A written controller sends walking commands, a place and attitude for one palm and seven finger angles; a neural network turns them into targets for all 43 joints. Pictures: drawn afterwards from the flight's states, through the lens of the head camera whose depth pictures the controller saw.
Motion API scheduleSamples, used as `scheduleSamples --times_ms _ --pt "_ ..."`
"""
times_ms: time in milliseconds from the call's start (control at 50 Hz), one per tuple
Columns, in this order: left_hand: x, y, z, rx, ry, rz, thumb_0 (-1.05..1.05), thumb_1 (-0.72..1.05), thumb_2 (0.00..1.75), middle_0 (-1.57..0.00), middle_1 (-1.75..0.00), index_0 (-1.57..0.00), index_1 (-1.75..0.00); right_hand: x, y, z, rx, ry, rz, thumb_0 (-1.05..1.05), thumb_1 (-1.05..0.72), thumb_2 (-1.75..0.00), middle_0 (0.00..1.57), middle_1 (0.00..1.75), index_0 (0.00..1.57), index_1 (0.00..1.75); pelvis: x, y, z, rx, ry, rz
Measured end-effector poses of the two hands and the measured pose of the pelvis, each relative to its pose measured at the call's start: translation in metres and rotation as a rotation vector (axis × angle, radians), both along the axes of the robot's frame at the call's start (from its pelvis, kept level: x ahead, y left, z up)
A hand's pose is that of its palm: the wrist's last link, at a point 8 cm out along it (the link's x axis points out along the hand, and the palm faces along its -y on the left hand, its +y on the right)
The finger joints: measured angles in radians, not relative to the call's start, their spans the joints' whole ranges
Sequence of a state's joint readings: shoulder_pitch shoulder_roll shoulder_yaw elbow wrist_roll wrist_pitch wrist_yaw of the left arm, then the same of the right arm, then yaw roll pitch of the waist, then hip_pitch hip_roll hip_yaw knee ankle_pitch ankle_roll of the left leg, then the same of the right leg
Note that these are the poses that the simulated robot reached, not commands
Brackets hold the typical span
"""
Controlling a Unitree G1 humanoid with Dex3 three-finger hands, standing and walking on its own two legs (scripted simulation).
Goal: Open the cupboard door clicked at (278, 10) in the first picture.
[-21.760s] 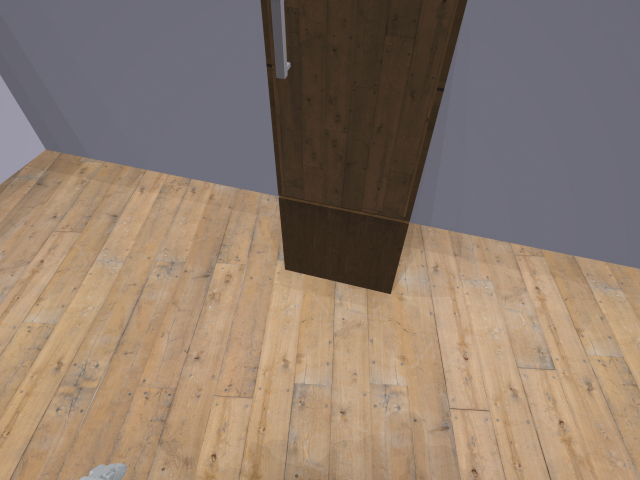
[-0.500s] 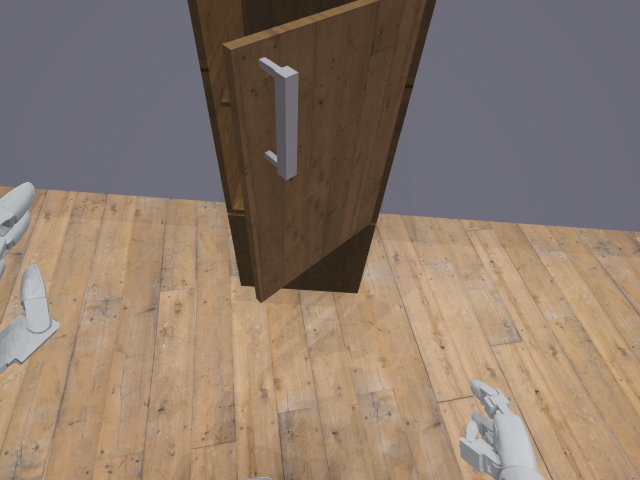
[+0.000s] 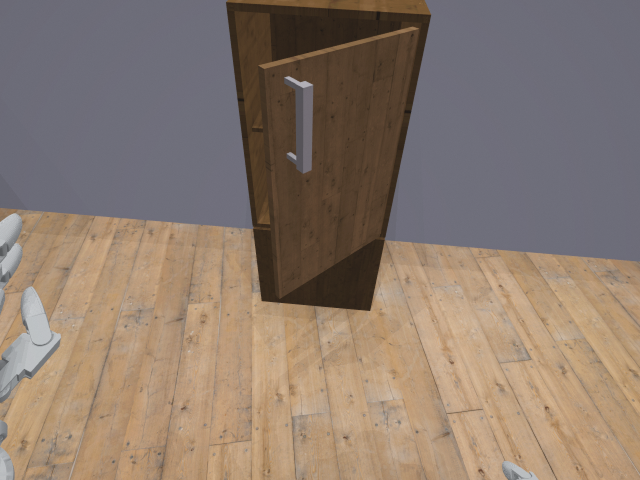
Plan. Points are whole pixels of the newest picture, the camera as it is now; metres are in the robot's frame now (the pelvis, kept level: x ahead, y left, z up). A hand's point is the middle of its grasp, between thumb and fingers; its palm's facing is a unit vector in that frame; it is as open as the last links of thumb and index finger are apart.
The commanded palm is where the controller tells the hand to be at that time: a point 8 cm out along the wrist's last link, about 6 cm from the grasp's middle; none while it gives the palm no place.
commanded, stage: stop stepping back and stand still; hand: left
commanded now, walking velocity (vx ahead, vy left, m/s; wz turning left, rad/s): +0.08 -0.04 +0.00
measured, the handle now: (297, 126) +0.65 +0.09 +0.15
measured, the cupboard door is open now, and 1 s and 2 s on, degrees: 45 45 45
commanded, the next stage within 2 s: let the arm hang, fingers relaxed in 0.34 s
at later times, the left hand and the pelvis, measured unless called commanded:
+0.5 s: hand (56, 368) +0.20 +0.28 +0.11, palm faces +0.37 -0.80 -0.47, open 7.4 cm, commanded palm none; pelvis -0.02 +0.01 +0.00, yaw +1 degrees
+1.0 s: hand out of the picture -0.04 +0.20 -0.16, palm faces +0.05 -0.96 -0.28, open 7.2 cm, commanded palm none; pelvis -0.03 -0.01 +0.01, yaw +2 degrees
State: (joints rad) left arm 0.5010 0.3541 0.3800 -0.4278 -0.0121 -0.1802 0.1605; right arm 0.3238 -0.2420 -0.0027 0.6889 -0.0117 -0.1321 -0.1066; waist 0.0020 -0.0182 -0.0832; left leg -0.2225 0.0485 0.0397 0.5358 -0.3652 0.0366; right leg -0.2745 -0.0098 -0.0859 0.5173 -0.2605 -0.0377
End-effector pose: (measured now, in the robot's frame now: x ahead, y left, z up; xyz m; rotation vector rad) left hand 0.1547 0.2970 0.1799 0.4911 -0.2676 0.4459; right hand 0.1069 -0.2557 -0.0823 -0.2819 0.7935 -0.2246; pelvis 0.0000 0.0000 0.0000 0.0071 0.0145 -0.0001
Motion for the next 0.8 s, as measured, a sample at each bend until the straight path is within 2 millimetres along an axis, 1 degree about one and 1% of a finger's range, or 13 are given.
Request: scheduleSamples --times_ms 100,180,260,380,440,460,500,560,620,660,700,720,800 --pt "-0.007 0.005 0.003 0.066 0.011 -0.036 0.01 0.88 0.9 -0.21 -0.3 -0.21 -0.3 -0.007 0.008 0.0 0.024 -0.051 -0.025 0.01 -0.9 -0.89 0.2 0.3 0.2 0.3 -0.013 0.005 -0.005 0.018 -0.032 -0.016" --pt "-0.012 0.003 0.008 0.113 0.015 -0.044 0.01 0.88 0.9 -0.21 -0.3 -0.21 -0.3 -0.006 0.019 -0.004 0.072 -0.074 -0.003 0.01 -0.9 -0.89 0.2 0.3 0.2 0.3 -0.019 0.002 -0.007 0.003 -0.044 -0.012" --pt "-0.018 0.003 0.006 0.1 0.007 -0.05 0.01 0.88 0.9 -0.21 -0.3 -0.21 -0.3 -0.004 0.025 -0.009 0.088 -0.055 0.02 0.01 -0.9 -0.89 0.2 0.3 0.2 0.3 -0.023 0.005 -0.008 -0.008 -0.037 -0.011" --pt "-0.021 0.016 -0.006 0.053 0.011 -0.032 0.01 0.88 0.9 -0.21 -0.3 -0.21 -0.3 0.001 0.034 -0.005 0.058 -0.049 0.031 0.01 -0.9 -0.89 0.2 0.3 0.2 0.3 -0.023 0.015 -0.01 -0.003 -0.051 -0.018" --pt "-0.017 0.018 -0.005 0.053 0.025 -0.008 0.01 0.88 0.9 -0.21 -0.3 -0.21 -0.3 0.005 0.041 -0.001 0.076 -0.059 0.038 0.01 -0.9 -0.89 0.2 0.3 0.2 0.3 -0.019 0.014 -0.005 0.0 -0.05 -0.007" --pt "-0.013 0.019 -0.01 0.048 0.044 -0.013 0.01 0.88 0.9 -0.21 -0.3 -0.21 -0.3 0.007 0.042 -0.003 0.093 -0.062 0.058 0.01 -0.9 -0.89 0.2 0.3 0.2 0.3 -0.018 0.013 -0.004 -0.003 -0.043 0.002" --pt "0.003 0.021 -0.047 -0.018 0.211 -0.009 0.0 0.89 0.9 -0.2 -0.3 -0.2 -0.3 0.01 0.041 -0.014 0.125 -0.011 0.094 0.01 -0.9 -0.89 0.2 0.3 0.2 0.3 -0.019 0.013 -0.004 -0.001 -0.026 0.023" --pt "0.009 0.013 -0.137 -0.174 0.573 0.018 0.0 0.9 0.9 -0.19 -0.3 -0.2 -0.3 0.01 0.034 -0.035 0.155 0.076 0.099 0.01 -0.9 -0.89 0.2 0.3 0.2 0.3 -0.02 0.009 -0.009 0.02 -0.011 0.029" --pt "-0.019 -0.018 -0.227 -0.326 0.953 0.01 0.0 0.9 0.9 -0.19 -0.29 -0.19 -0.3 -0.003 0.026 -0.045 0.165 0.154 0.061 0.01 -0.9 -0.89 0.2 0.3 0.2 0.3 -0.022 0.007 -0.009 0.011 -0.019 0.032" --pt "-0.049 -0.044 -0.271 -0.418 1.156 -0.01 0.01 0.9 0.9 -0.19 -0.29 -0.19 -0.3 -0.019 0.02 -0.047 0.154 0.216 0.033 0.01 -0.9 -0.89 0.2 0.3 0.2 0.3 -0.023 0.005 -0.007 0.008 -0.029 0.032" --pt "-0.084 -0.071 -0.301 -0.51 1.317 -0.021 0.01 0.9 0.9 -0.19 -0.29 -0.19 -0.3 -0.04 0.015 -0.047 0.135 0.289 0.008 0.01 -0.91 -0.89 0.2 0.3 0.2 0.3 -0.024 0.003 -0.005 0.008 -0.036 0.029" --pt "-0.1 -0.082 -0.311 -0.558 1.373 -0.013 0.01 0.91 0.9 -0.2 -0.3 -0.2 -0.3 -0.051 0.013 -0.047 0.125 0.329 -0.001 0.01 -0.91 -0.89 0.2 0.3 0.2 0.3 -0.024 0.002 -0.004 0.005 -0.037 0.029" --pt "-0.133 -0.073 -0.317 -0.621 1.409 0.103 -0.04 1.0 0.9 -0.21 -0.3 -0.21 -0.3 -0.094 0.008 -0.05 0.104 0.504 -0.014 0.01 -0.91 -0.89 0.2 0.3 0.2 0.3 -0.027 -0.004 0.001 -0.007 -0.034 0.044"
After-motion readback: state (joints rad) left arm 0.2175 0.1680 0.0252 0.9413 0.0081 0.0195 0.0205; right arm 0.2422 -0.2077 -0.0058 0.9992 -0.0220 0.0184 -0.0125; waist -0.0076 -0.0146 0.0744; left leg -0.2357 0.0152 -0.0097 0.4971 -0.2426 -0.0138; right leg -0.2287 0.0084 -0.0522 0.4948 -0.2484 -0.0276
